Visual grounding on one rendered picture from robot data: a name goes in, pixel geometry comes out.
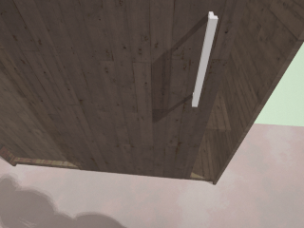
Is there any handle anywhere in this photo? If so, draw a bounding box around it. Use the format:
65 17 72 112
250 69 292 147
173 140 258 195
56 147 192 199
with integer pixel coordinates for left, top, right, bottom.
192 11 218 107

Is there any wardrobe door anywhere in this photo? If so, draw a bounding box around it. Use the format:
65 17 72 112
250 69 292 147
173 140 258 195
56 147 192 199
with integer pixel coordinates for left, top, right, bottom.
0 43 78 162
0 0 247 180

